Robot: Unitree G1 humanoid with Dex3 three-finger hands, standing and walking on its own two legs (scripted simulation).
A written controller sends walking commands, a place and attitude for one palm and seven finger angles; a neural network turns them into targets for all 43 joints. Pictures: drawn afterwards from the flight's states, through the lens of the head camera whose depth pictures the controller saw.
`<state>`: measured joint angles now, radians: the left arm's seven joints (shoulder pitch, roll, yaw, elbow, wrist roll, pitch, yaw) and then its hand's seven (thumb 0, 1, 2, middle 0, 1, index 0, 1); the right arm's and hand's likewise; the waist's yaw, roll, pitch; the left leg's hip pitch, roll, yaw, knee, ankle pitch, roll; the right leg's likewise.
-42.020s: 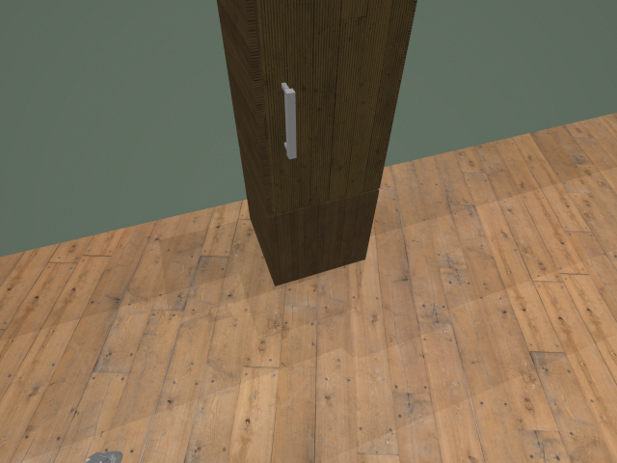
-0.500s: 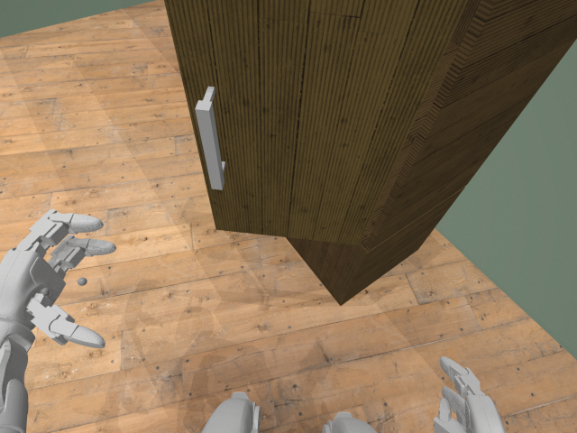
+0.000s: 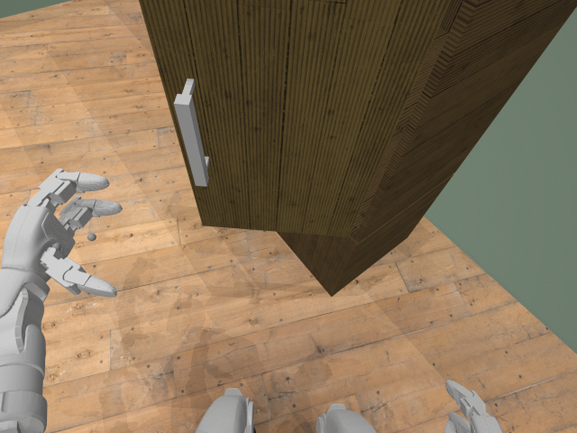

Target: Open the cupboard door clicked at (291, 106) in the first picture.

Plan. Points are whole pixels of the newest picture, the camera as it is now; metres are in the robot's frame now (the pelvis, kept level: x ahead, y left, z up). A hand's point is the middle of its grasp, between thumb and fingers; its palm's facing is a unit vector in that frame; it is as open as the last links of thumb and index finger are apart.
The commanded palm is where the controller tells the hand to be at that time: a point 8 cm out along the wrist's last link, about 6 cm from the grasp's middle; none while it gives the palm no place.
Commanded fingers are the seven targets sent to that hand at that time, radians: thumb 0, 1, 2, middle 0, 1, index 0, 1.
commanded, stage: move the hooked fingers beside the handle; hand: left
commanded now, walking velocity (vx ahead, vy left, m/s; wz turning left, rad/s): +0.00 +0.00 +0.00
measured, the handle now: (196, 137) +0.54 +0.17 +0.05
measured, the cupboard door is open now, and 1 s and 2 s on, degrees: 49 49 49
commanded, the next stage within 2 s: slide the fingers in behind the handle in 1.92 s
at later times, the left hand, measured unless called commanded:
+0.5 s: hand (116, 197) +0.41 +0.26 +0.05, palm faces -0.03 -1.00 -0.01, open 14.0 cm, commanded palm +0.40 +0.30 +0.05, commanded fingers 0.00 -0.50 0.30 -0.30 -1.20 -0.30 -1.20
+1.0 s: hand (140, 158) +0.49 +0.24 +0.04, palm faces -0.03 -1.00 -0.01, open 13.9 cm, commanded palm +0.48 +0.28 +0.05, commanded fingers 0.00 -0.50 0.30 -0.30 -1.20 -0.30 -1.20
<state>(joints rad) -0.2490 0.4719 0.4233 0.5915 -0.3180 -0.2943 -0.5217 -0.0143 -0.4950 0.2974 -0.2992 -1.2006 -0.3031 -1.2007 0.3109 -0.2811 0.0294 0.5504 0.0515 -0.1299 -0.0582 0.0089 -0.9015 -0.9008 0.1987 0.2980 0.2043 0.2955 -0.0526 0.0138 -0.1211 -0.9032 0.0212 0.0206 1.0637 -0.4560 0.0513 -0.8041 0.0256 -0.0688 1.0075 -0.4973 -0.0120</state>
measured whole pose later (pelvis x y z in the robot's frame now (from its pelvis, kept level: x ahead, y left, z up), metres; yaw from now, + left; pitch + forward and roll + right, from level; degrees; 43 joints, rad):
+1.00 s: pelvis +0.00 +0.00 -0.02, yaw -2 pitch +24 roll -5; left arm -0.84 0.64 0.47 1.15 -0.13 -0.38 -0.44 -0.01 -0.50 0.30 -0.30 -1.20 -0.30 -1.20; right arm 0.37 -0.28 0.05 0.62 0.02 0.04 -0.03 0.00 -0.90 -0.90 0.20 0.30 0.20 0.30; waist -0.17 0.01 -0.11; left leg -1.10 0.04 0.02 1.16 -0.48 0.06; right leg -0.99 0.05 -0.07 1.08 -0.50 -0.01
